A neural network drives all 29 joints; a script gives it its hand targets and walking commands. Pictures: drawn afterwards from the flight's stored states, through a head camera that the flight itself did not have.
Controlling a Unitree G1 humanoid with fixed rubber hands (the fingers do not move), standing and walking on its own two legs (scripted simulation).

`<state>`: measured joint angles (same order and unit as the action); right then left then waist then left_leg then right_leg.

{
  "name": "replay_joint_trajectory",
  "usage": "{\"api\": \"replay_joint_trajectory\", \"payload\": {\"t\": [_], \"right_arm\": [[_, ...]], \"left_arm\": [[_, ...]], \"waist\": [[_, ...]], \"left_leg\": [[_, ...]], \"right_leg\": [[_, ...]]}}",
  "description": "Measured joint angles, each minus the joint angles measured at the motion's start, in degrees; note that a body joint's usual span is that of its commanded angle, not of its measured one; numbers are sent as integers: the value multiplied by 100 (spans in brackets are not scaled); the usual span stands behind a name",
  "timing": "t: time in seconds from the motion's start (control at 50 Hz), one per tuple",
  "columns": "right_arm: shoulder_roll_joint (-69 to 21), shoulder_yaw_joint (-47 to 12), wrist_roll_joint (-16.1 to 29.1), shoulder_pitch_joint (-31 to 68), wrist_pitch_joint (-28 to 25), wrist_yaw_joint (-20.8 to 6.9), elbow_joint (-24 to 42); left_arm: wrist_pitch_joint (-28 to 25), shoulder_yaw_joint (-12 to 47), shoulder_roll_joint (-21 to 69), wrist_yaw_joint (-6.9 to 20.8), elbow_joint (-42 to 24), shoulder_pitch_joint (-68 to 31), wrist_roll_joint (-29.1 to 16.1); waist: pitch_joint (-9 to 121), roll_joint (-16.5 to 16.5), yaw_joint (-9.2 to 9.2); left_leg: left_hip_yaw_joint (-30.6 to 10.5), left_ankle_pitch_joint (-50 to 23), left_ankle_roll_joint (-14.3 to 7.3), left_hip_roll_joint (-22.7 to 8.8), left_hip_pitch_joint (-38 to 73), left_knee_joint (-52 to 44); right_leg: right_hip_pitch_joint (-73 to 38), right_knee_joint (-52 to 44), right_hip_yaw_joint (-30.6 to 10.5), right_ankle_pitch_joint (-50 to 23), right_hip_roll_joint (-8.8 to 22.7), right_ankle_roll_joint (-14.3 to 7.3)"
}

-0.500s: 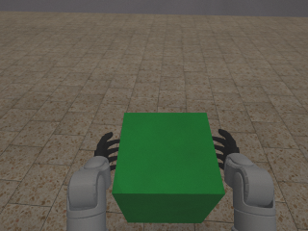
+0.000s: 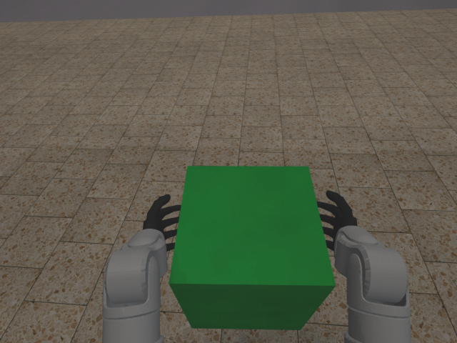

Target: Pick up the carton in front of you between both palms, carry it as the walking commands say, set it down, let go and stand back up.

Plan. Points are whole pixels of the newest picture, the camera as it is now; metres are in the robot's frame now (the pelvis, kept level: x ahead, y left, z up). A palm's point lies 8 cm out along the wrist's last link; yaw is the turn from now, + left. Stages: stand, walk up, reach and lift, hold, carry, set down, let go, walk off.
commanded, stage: carry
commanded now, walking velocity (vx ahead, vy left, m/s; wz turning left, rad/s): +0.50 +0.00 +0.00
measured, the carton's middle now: (246, 252) +0.28 +0.00 +0.01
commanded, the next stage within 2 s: none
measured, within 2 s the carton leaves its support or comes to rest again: neither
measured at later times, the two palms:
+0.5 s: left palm (170, 126) +0.58 +0.17 +0.09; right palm (293, 118) +0.58 -0.13 +0.10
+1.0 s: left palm (187, 89) +0.74 +0.15 +0.10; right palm (293, 84) +0.74 -0.15 +0.10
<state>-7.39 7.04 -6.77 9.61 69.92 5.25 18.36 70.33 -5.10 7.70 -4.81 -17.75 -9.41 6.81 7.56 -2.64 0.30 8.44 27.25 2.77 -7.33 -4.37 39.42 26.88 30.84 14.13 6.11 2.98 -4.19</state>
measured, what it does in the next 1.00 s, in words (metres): walks ahead: left foot, then right foot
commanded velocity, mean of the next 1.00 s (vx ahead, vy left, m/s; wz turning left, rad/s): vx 0.15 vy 0.00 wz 0.00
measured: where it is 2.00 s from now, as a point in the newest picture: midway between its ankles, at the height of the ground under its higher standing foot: (245, 313)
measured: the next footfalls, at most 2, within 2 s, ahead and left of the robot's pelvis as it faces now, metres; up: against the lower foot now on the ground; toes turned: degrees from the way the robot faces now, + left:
left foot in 0.42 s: +0.46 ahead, +0.11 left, +0.00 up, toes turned +1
right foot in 0.74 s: +0.49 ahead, -0.12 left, +0.00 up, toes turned +9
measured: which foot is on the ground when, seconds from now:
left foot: up 0.00-0.40, down 0.42-1.00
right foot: down 0.00-0.44, up 0.46-0.72, down 0.74-1.00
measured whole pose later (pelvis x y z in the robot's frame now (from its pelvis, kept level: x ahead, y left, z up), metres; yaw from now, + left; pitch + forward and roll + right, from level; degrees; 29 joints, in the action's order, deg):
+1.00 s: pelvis +0.48 +0.00 +0.02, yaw +0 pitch +4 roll +0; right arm -7.8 7.0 -7.6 10.6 70.1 5.1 15.6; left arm 70.6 -6.3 7.7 -4.5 -15.8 -9.8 7.4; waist 8.2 -0.9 -0.3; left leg 11.1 19.5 0.9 -4.2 -12.3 29.6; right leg 15.6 29.7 9.8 16.9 3.4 -0.1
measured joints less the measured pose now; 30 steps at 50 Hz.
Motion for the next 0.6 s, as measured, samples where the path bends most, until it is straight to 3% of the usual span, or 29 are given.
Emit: {"api": "replay_joint_trajectory", "payload": {"t": [0.06,0.1,0.22,0.36,0.42,0.46,0.48,0.52,0.56,0.6], "right_arm": [[-29,71,-42,-55,16,-1,-191],[-19,-5,-55,-100,7,-2,-236],[-9,-214,-38,-202,-139,2,24],[-7,-213,21,-226,-74,17,571],[-17,-152,40,-108,12,16,574],[-38,-158,19,41,-68,12,313],[-53,-142,10,143,-104,10,145],[-68,-104,11,218,-125,8,-70],[-64,-87,27,171,-115,5,-128],[-54,-78,42,114,-108,5,-66]], "left_arm": [[-31,5,1,1,301,9,-2],[-47,3,-11,2,275,129,-17],[-185,7,-31,2,-142,359,-80],[-104,82,-27,1,-602,284,-97],[2,58,-19,1,-635,178,-62],[36,-89,-31,6,-511,26,-51],[54,-169,-33,8,-431,-48,-40],[74,-267,10,9,-305,-88,-6],[93,-231,9,10,-247,-51,24],[99,-171,2,9,-259,-38,35]], "waist": [[-167,84,24],[-279,119,37],[-431,180,64],[-302,211,6],[-257,239,-5],[-288,466,-67],[-354,522,-81],[-479,515,-74],[-580,486,-61],[-671,462,-62]], "left_leg": [[-445,-171,-182,207,-1318,2212],[-442,-568,-251,205,-1969,2485],[-311,-1515,-171,53,-3016,1168],[61,-2491,-242,192,-2900,-769],[393,-3014,-312,384,-2354,-1498],[544,-2434,-702,528,-2233,-1223],[572,-2208,-794,532,-2225,-1073],[584,-2094,-759,491,-2058,-1157],[587,-2112,-746,487,-1791,-1474],[570,-2130,-733,497,-1548,-1757]], "right_leg": [[-355,-154,37,378,45,-20],[-681,-502,30,373,25,30],[-1620,-1343,-68,528,-51,101],[-2717,-1667,-119,1196,-53,416],[-2998,-1075,-195,1843,57,625],[-2564,345,-429,2141,302,706],[-2137,1288,-680,2216,264,720],[-1344,2589,-962,2354,70,657],[-836,2639,-987,2215,6,577],[-590,1881,-948,2082,16,559]]}}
